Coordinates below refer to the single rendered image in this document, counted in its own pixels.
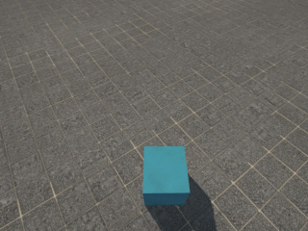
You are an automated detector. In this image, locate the carton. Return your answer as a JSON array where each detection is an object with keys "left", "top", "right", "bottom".
[{"left": 142, "top": 146, "right": 191, "bottom": 206}]

